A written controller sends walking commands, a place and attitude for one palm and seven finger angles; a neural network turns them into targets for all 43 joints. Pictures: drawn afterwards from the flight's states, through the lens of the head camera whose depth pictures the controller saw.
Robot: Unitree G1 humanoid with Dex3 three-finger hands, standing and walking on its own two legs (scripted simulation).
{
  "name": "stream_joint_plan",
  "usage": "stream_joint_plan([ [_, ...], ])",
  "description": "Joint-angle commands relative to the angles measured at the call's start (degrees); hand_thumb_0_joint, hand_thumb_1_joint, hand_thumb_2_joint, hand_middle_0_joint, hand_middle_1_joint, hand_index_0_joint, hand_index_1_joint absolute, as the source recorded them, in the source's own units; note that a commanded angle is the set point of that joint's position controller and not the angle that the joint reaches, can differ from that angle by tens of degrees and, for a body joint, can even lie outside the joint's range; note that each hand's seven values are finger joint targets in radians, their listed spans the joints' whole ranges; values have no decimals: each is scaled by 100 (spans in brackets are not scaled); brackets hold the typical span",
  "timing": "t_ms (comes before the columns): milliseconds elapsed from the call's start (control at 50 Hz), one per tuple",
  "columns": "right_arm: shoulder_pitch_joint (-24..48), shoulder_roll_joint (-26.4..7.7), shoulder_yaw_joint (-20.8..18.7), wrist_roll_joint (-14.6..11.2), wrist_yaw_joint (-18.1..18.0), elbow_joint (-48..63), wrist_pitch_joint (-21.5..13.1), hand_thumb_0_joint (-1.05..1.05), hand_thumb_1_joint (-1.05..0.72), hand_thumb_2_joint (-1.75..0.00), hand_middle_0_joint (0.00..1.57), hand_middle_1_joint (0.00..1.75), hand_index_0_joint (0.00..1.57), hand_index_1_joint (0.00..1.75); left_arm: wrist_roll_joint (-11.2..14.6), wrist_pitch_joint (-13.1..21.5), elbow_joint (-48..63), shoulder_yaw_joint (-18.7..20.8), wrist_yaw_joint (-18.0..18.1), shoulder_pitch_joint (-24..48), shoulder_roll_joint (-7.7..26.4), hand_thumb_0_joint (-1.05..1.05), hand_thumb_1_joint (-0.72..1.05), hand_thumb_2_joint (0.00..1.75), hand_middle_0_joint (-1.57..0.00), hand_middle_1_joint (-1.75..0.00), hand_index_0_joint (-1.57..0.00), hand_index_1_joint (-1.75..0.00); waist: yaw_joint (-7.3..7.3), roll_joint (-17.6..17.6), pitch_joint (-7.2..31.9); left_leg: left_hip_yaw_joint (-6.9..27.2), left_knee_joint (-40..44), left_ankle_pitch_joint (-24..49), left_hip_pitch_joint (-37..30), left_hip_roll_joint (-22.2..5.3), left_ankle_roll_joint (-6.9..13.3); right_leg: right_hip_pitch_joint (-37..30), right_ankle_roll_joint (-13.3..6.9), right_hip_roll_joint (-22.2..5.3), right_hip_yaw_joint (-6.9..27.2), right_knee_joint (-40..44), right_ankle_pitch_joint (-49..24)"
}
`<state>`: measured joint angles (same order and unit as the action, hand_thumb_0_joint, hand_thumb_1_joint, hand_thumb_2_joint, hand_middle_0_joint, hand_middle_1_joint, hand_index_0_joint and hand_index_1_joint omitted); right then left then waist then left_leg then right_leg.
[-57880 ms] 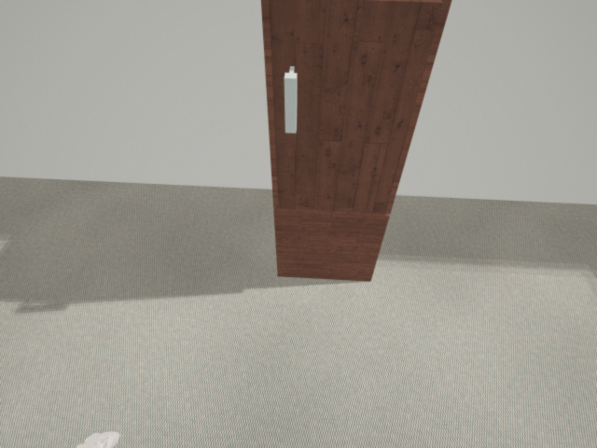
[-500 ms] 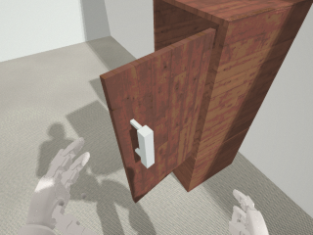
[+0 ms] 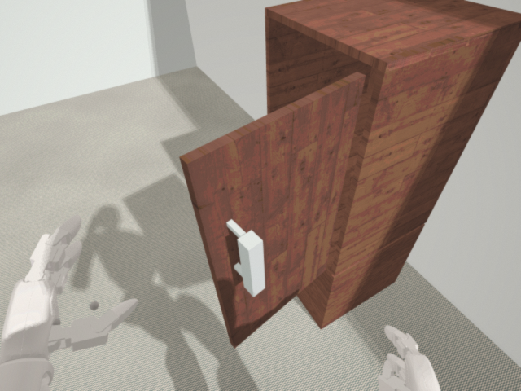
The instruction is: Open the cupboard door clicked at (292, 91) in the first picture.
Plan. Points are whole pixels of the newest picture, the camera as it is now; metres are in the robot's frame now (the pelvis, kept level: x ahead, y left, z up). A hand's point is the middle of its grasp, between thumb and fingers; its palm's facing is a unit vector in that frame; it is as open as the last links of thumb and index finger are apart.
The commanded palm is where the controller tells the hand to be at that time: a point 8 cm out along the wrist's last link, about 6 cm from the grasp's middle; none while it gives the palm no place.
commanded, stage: draw the hand back to the body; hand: left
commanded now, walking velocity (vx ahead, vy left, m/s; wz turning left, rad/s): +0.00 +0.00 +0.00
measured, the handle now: (244, 257) +0.31 +0.07 +0.05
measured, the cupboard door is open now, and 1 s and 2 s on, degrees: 100 100 100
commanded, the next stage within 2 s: step back with the hand held close in 0.64 s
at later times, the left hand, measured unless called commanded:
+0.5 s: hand (74, 278) +0.20 +0.25 +0.15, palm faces +0.42 -0.82 -0.40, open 7.6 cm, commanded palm +0.15 +0.29 +0.18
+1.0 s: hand (68, 286) +0.19 +0.24 +0.16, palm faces +0.36 -0.80 -0.48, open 7.5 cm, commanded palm +0.13 +0.29 +0.18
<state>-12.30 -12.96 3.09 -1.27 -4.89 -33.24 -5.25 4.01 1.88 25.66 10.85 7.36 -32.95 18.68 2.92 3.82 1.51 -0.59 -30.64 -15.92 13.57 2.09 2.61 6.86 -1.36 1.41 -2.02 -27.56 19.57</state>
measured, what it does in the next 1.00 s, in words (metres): stands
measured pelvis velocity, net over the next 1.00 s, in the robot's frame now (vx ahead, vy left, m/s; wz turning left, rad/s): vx -0.01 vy -0.01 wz -0.02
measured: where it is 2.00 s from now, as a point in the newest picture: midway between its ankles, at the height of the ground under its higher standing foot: outside the picture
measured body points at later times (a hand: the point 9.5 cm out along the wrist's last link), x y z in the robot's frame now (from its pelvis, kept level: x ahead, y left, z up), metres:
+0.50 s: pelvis +0.01 -0.01 +0.01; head -0.01 -0.03 +0.46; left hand +0.17 +0.29 +0.18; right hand +0.19 -0.24 -0.08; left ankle +0.01 +0.09 -0.73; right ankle -0.05 -0.10 -0.73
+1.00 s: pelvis -0.01 -0.01 +0.01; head -0.01 -0.03 +0.46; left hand +0.16 +0.28 +0.18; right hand +0.17 -0.25 -0.08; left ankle +0.01 +0.09 -0.73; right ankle -0.05 -0.10 -0.73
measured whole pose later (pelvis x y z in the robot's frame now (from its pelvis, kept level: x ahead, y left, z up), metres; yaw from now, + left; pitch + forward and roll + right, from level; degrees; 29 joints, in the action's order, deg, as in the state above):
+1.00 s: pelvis -0.01 -0.01 +0.01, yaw -1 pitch +0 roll -1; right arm -9.1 -14.3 -0.4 -1.5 -4.2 -33.0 1.5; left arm 4.2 6.0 24.3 20.6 6.3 -31.0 21.9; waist 1.0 4.3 -0.2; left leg -0.9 -25.8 -12.0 13.7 0.4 1.7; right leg 6.8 -2.0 3.1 -1.5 -21.3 14.5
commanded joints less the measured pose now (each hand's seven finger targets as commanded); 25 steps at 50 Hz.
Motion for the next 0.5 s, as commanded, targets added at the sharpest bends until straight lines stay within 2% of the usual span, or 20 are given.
stream_joint_plan([
  [0,793,-583,-278,54,-25,841,-303,0,-90,-90,20,30,20,30,-25,424,1074,986,83,409,1017,0,48,72,-19,-30,-19,-30,48,-140,339,253,596,1633,-791,-295,-101,211,-12,-138,80,596,-1668],
  [20,802,-558,-290,43,-14,851,-284,0,-90,-90,20,30,20,30,-3,421,1089,961,62,382,936,0,51,74,-19,-30,-19,-30,34,-133,298,232,612,1714,-837,-313,-109,213,6,-140,84,602,-1748],
  [80,810,-571,-308,46,8,806,-249,0,-90,-90,20,30,20,30,7,437,1098,1138,48,592,1036,0,62,78,-19,-30,-19,-30,37,-31,261,222,678,1872,-957,-322,-121,191,15,-122,80,676,-1839],
  [120,826,-577,-332,46,11,789,-230,0,-90,-90,20,30,20,30,34,445,1042,1265,49,652,1105,0,69,81,-19,-30,-19,-30,46,-156,275,197,696,1926,-968,-324,-109,102,20,-130,96,709,-1952],
  [200,835,-595,-360,60,28,709,-197,0,-90,-90,20,30,20,30,49,464,984,1590,57,797,1334,0,83,87,-20,-30,-20,-30,97,35,411,148,689,2176,-1065,-305,-106,-64,17,-144,110,763,-2219],
  [240,852,-601,-375,37,32,711,-165,0,-90,-90,20,30,20,30,79,458,949,1598,35,917,1310,0,90,90,-20,-30,-20,-30,68,-18,354,133,704,2195,-1114,-317,-98,-15,38,-140,129,797,-2270],
  [320,867,-619,-400,43,70,719,-121,0,-90,-90,20,30,20,30,95,437,714,1372,-20,758,1060,0,90,90,-20,-30,-20,-30,54,-261,210,123,761,2062,-1068,-305,-72,-5,60,-137,106,854,-2212],
  [380,884,-630,-420,46,65,716,-107,0,-90,-90,20,30,20,30,73,477,912,1436,-20,920,1194,0,90,90,-20,-30,-20,-30,59,-127,354,119,780,1979,-1149,-296,-71,-14,62,-136,131,881,-2125],
  [420,928,-611,-412,48,43,713,-116,0,-90,-90,20,30,20,30,93,483,844,1497,-13,935,1239,0,90,90,-20,-30,-20,-30,68,-241,224,89,771,1817,-1085,-278,-52,26,70,-147,163,955,-2093],
  [440,915,-609,-410,48,36,698,-114,0,-90,-90,20,30,20,30,83,492,893,1483,-14,949,1232,0,90,90,-20,-30,-20,-30,66,-76,280,87,785,1821,-1116,-273,-60,-15,63,-147,157,953,-2061],
  [480,925,-594,-403,47,26,686,-149,0,-90,-90,20,30,20,30,80,526,969,1549,0,998,1304,0,90,90,-20,-30,-20,-30,72,19,282,90,790,1803,-1151,-270,-64,8,55,-146,172,974,-2036],
])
